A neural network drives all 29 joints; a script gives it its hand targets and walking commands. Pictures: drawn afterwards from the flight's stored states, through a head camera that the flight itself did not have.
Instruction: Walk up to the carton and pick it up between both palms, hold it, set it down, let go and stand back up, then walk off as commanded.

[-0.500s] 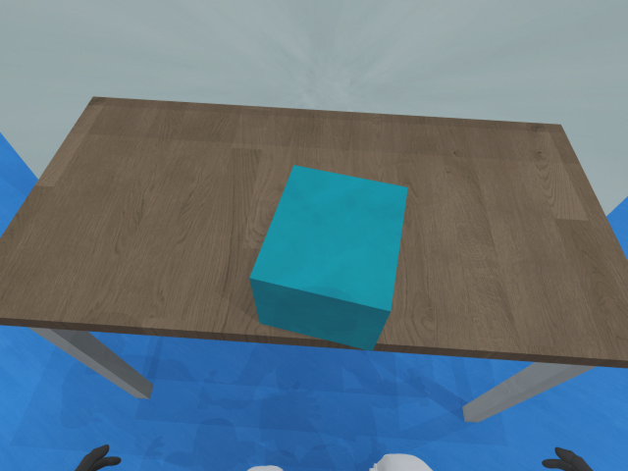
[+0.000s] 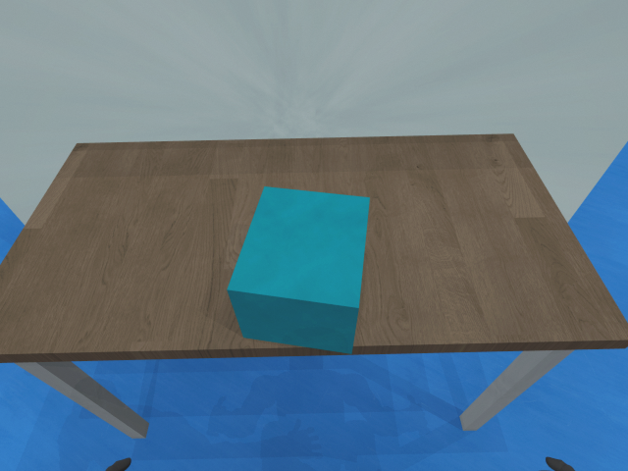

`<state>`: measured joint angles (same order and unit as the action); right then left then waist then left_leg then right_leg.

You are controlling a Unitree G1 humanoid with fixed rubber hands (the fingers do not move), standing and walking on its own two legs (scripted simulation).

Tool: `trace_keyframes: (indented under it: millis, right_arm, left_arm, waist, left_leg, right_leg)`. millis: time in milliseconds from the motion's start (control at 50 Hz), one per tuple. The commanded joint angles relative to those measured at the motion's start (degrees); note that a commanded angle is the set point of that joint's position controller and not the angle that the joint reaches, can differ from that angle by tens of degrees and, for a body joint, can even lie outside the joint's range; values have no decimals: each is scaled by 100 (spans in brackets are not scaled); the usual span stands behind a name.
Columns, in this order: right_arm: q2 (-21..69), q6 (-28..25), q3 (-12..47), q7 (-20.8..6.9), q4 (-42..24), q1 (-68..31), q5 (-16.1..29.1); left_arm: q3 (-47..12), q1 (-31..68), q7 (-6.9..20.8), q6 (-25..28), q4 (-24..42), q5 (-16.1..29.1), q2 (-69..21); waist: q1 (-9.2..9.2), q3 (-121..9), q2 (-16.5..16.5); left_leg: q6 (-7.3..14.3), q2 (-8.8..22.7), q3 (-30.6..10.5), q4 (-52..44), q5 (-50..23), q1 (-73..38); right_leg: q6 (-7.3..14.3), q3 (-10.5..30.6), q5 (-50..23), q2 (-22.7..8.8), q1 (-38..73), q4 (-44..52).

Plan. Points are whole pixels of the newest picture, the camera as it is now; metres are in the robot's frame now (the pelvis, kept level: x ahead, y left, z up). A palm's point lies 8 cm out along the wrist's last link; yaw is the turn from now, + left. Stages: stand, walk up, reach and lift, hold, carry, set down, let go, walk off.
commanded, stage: walk up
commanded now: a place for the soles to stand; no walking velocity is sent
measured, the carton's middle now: (306, 267) +0.41 +0.04 -0.02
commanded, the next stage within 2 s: none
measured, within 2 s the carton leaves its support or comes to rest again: neither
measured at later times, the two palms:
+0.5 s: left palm out of the picture +0.09 +0.28 -0.10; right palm out of the picture +0.09 -0.32 -0.11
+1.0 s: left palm out of the picture +0.12 +0.28 -0.10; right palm out of the picture +0.10 -0.33 -0.10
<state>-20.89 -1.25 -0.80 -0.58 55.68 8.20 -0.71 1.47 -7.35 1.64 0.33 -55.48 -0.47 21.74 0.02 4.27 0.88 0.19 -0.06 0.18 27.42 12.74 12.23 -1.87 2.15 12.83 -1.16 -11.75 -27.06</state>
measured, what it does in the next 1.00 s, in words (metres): stands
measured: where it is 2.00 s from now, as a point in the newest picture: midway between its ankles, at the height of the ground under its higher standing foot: outside the picture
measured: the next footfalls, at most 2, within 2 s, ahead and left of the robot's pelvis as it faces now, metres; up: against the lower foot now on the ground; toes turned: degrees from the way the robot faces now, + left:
right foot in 1.84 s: -0.03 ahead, -0.07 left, +0.00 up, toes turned -3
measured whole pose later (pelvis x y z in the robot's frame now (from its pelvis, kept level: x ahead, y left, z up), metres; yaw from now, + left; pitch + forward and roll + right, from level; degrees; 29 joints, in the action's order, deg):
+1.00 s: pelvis +0.02 -0.02 +0.01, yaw -2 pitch -2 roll +0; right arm -21.4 -1.3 -0.5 -0.3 62.5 4.8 -1.0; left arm 1.7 -4.3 1.4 -0.1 -62.9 -0.4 20.6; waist 0.1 2.5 0.1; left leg -1.6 2.2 1.6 17.4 9.1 6.7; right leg -0.4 3.2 9.0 0.6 -7.5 -18.1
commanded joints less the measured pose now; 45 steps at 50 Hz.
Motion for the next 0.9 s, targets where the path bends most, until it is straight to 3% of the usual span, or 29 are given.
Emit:
trace_keyframes:
  millis: [0, 20, 40, 60, 100, 120, 160, 180, 200, 280, 300, 340, 360, 380, 460, 480, 520, 540, 640, 660, 680, 700, 720, 740, 780, 800, 840, 860, 880]
  right_arm:
    - [-1180, -182, -235, 50, -214, -605, -21]
    - [-1219, -193, -155, 66, -125, -566, -19]
    - [-1204, -195, -201, 58, -64, -539, -18]
    - [-1130, -203, -176, 65, -90, -625, -23]
    - [-1121, -201, -177, 61, 63, -540, -30]
    - [-1129, -190, -139, 67, 32, -612, -23]
    - [-1188, -157, -150, 65, 202, -546, -25]
    - [-1148, -131, -135, 54, 165, -593, -45]
    - [-1115, -144, -152, 59, 256, -357, -26]
    - [-1169, -213, -136, 60, 295, -281, -15]
    - [-1221, -209, -161, 69, 250, -342, 4]
    - [-1273, -179, -160, 52, 352, -320, 13]
    - [-1251, -190, -143, 61, 343, -238, 18]
    - [-1258, -187, -170, 60, 293, -380, 24]
    - [-1125, -178, -127, 85, 276, -303, 47]
    - [-1136, -182, -139, 123, 327, -383, 20]
    - [-1108, -149, -127, 128, 328, -399, 54]
    - [-1174, -142, -132, 109, 301, -445, 36]
    - [-1222, -114, -184, 136, 430, -412, -17]
    - [-1137, -112, -163, 139, 439, -409, -2]
    - [-1222, -124, -194, 133, 451, -495, -5]
    - [-1226, -146, -177, 125, 331, -538, 21]
    - [-1122, -132, -169, 120, 423, -384, -19]
    - [-1184, -105, -158, 150, 397, -534, 36]
    - [-1229, -125, -208, 110, 398, -493, 24]
    - [-1166, -126, -174, 129, 350, -567, 63]
    - [-1083, -93, -148, 103, 364, -571, 33]
    - [-1186, -91, -187, 100, 406, -443, 1]
    - [-1164, -104, -199, 87, 361, -641, -90]
  left_arm:
    - [130, 207, -48, 87, 145, 73, 935]
    - [148, 293, -46, 84, 71, 73, 1023]
    - [143, 418, -52, 93, 40, 51, 987]
    - [149, 319, -68, 85, -71, 63, 954]
    - [178, 359, -48, 82, -103, 10, 1089]
    - [184, 311, -59, 93, -117, -21, 1111]
    - [179, 489, -22, 92, -101, -39, 1103]
    - [197, 422, -33, 97, -226, -12, 1114]
    - [209, 469, -18, 73, -191, -12, 1141]
    - [164, 479, -34, 166, -216, 41, 970]
    - [153, 321, -36, 160, -190, 19, 1034]
    - [145, 482, -51, 158, -225, 10, 987]
    - [177, 568, -51, 169, -221, -6, 997]
    - [173, 383, -48, 174, -235, 37, 949]
    - [189, 504, -91, 178, -236, 66, 1016]
    - [188, 308, -67, 170, -284, 108, 1007]
    - [195, 303, -92, 164, -335, 19, 1034]
    - [233, 343, -110, 172, -408, 47, 1089]
    - [225, 310, -112, 127, -408, 83, 1038]
    - [246, 346, -118, 112, -431, 43, 996]
    - [217, 334, -113, 97, -421, 46, 967]
    - [195, 355, -119, 86, -411, 60, 1000]
    - [248, 511, -109, 70, -412, 30, 970]
    - [211, 378, -109, 71, -363, 79, 1015]
    - [216, 394, -124, 72, -425, 32, 1064]
    - [213, 276, -117, 85, -484, 22, 1079]
    - [213, 601, -95, 75, -395, 2, 973]
    - [220, 718, -75, 55, -349, 10, 971]
    - [234, 641, -88, 54, -370, -8, 987]
  waist:
    - [-60, -636, -493]
    - [-70, -681, -187]
    - [12, -440, -463]
    - [-103, -354, -823]
    - [-84, -369, -207]
    - [-95, -163, -452]
    - [-15, -150, 60]
    - [-20, 74, -257]
    - [76, -155, 96]
    - [90, -391, 25]
    - [-28, -752, 71]
    - [71, -935, 87]
    - [100, -923, 292]
    - [19, -1119, -72]
    - [74, -961, 96]
    - [-14, -1105, -44]
    - [-64, -926, 50]
    - [78, -859, 0]
    - [-8, -764, -147]
    - [-52, -536, 38]
    - [-49, -861, -4]
    - [-53, -931, -382]
    - [-7, -819, 7]
    - [-108, -817, 129]
    - [-35, -765, -191]
    - [-88, -849, 24]
    - [41, -737, 152]
    - [29, -777, 124]
    - [12, -633, -173]
  left_leg:
    - [140, 846, -860, -1068, -258, -295]
    - [128, 862, -863, -1082, -212, -134]
    - [106, 826, -823, -1160, -325, -256]
    - [141, 852, -859, -1199, -404, -118]
    - [158, 851, -882, -1276, 107, -41]
    - [131, 789, -840, -1270, 266, 62]
    - [92, 702, -779, -1263, 699, 112]
    - [22, 613, -603, -1198, 771, 131]
    - [43, 579, -639, -1207, 952, -49]
    - [89, 751, -589, -1197, -284, -276]
    - [111, 803, -589, -1118, -549, -377]
    - [-14, 747, -495, -1170, -408, -624]
    - [36, 837, -524, -1151, -770, -617]
    - [33, 805, -410, -1030, -890, -838]
    - [16, 863, -420, -1042, -1556, -765]
    - [-15, 825, -274, -903, -1569, -819]
    - [59, 850, -270, -933, -1381, -796]
    - [40, 820, -284, -998, -1321, -830]
    - [18, 860, -230, -1072, -1460, -801]
    - [74, 862, -228, -1041, -1629, -710]
    - [103, 883, -245, -1054, -1683, -758]
    - [40, 877, -219, -1009, -1882, -872]
    - [13, 887, -166, -1101, -1569, -778]
    - [47, 917, -274, -1069, -1571, -834]
    - [23, 902, -170, -1061, -1595, -774]
    - [81, 902, -206, -1092, -1382, -824]
    - [86, 909, -272, -1262, -955, -993]
    - [66, 850, -274, -1172, -807, -727]
    - [-2, 884, -198, -1204, -802, -822]
  right_leg:
    - [420, 413, -133, -413, 193, 627]
    - [430, 500, -301, -467, 383, 856]
    - [410, 464, -302, -499, 229, 827]
    - [396, 522, -309, -478, 163, 842]
    - [347, 423, -168, -494, 465, 913]
    - [407, 475, 90, -465, 160, 1082]
    - [441, 739, 626, -574, 6, 1402]
    - [446, 853, 827, -522, -175, 1472]
    - [402, 809, 1208, -520, -211, 1560]
    - [362, 647, -250, -551, 207, 1255]
    - [385, 588, -735, -525, 481, 1141]
    - [366, 536, -523, -534, 388, 1149]
    - [361, 603, -801, -519, 397, 1112]
    - [346, 629, -1147, -570, 449, 1073]
    - [318, 389, -1732, -570, 634, 940]
    - [314, 491, -1828, -611, 581, 1077]
    - [316, 441, -1946, -610, 576, 1100]
    - [329, 520, -1703, -548, 392, 1018]
    - [341, 455, -1818, -568, 461, 1046]
    - [297, 448, -1878, -569, 481, 962]
    - [315, 459, -1863, -570, 721, 945]
    - [347, 451, -2156, -589, 664, 826]
    - [285, 360, -1806, -536, 647, 847]
    - [306, 416, -1815, -612, 635, 1071]
    - [314, 489, -2015, -567, 637, 935]
    - [326, 428, -1783, -547, 668, 948]
    - [320, 472, -1251, -497, 358, 1144]
    - [281, 529, -985, -504, 475, 1073]
    - [317, 603, -1010, -549, 311, 1172]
